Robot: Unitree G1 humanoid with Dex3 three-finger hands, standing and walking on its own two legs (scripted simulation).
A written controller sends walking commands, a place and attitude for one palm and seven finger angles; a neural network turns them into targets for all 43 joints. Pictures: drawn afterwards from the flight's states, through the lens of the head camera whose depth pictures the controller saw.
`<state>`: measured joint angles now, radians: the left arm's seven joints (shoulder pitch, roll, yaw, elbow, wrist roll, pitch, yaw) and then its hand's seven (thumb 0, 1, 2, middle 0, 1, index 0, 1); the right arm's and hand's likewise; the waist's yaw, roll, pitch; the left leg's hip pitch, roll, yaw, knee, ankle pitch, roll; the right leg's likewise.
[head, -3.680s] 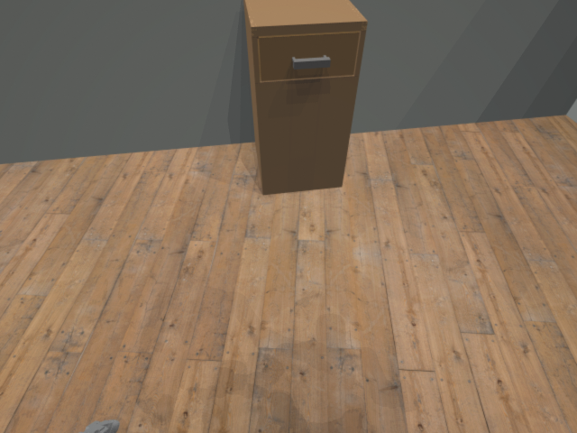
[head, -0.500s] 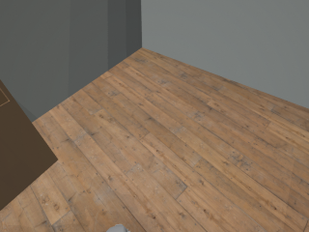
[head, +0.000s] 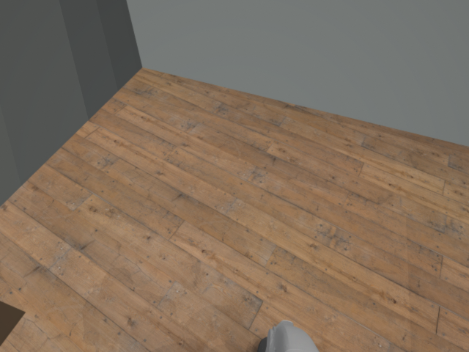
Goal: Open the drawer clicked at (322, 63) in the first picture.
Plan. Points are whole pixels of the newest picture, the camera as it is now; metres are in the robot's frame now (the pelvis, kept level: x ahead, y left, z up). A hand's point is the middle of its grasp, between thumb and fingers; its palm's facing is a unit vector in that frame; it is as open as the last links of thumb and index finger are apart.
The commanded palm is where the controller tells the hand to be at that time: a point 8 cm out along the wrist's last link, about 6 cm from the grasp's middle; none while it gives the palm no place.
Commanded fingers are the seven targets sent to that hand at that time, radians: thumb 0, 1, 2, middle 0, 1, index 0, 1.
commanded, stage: turn to face it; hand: left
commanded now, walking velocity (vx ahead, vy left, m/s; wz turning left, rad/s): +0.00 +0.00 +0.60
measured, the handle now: out of the picture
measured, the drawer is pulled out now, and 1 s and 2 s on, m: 0.00 0.00 0.00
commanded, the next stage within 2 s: none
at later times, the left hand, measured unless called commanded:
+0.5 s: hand (156, 337) +0.17 +0.16 -0.17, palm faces +0.22 -0.96 -0.16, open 7.4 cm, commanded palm none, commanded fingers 0.00 0.90 0.90 -0.20 -0.30 -0.20 -0.30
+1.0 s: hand out of the picture +0.07 +0.18 -0.15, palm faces +0.49 -0.82 -0.31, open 7.4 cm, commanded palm none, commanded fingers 0.00 0.90 0.90 -0.20 -0.30 -0.20 -0.30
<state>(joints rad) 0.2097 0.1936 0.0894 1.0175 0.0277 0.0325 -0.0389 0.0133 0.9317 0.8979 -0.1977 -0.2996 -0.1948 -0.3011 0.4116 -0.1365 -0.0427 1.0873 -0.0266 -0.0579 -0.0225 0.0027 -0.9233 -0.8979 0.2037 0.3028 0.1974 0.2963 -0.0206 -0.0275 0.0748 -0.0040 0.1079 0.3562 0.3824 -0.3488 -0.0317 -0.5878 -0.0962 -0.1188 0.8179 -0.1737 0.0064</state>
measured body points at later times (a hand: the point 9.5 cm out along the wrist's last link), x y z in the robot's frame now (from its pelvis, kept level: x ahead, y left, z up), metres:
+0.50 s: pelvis +0.08 -0.03 -0.01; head +0.09 -0.01 +0.44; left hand +0.16 +0.21 -0.15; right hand +0.18 -0.26 -0.15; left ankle +0.08 +0.09 -0.71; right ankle +0.15 -0.11 -0.74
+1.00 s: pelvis +0.10 -0.05 -0.01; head +0.13 -0.06 +0.44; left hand +0.05 +0.22 -0.13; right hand +0.29 -0.25 -0.17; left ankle +0.07 +0.09 -0.73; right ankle +0.14 -0.16 -0.74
